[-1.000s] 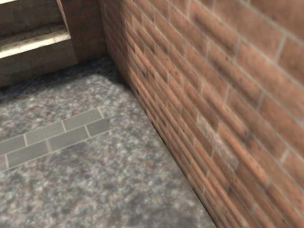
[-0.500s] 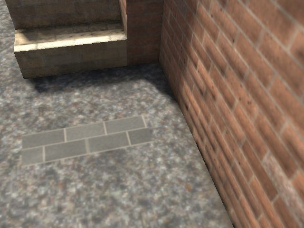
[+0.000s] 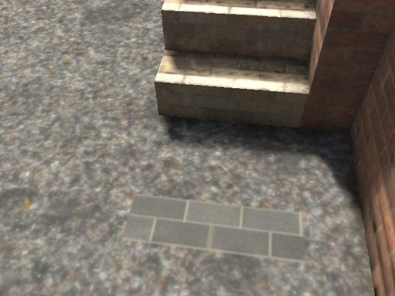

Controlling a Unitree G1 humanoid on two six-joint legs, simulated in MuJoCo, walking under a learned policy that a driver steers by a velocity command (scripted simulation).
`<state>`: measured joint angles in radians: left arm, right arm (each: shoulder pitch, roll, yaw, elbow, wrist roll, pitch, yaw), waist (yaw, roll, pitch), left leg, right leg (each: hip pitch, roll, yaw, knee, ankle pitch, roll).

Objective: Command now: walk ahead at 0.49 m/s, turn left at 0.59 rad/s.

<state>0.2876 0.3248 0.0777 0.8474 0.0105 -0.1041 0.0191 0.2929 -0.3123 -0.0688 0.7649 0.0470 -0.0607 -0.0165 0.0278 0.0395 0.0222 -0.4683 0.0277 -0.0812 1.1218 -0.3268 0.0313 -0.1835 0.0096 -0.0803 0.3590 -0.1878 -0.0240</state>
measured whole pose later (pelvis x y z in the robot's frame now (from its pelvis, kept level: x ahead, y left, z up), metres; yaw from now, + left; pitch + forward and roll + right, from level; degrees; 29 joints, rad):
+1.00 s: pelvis +0.60 +0.14 -0.03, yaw -7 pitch +1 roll -1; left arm 0.17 0.28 0.07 0.79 0.03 -0.03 -0.03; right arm 0.30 -0.25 -0.05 0.85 -0.03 -0.07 -0.01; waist 0.00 0.00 0.06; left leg -0.23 0.00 0.06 1.23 -0.41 0.01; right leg -0.43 0.11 -0.07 0.60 -0.20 -0.15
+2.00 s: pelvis +1.00 +0.10 -0.01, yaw -22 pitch +0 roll -1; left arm 0.05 0.21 0.01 0.90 0.02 -0.02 0.06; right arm 0.22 -0.25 0.00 0.96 -0.02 -0.02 -0.03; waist -0.05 0.05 0.03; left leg -0.17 0.01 -0.01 0.52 -0.35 0.01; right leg -0.28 0.00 -0.11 0.47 -0.19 -0.04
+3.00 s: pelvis +0.94 +0.12 +0.00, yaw +3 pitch +0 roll +1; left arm 0.20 0.29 0.03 0.88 0.01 -0.01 0.04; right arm 0.14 -0.22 -0.03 0.75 -0.03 0.01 -0.01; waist 0.03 -0.04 0.01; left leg -0.19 -0.04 -0.01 0.43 -0.24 0.03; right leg -0.31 -0.06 0.01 0.65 -0.40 0.07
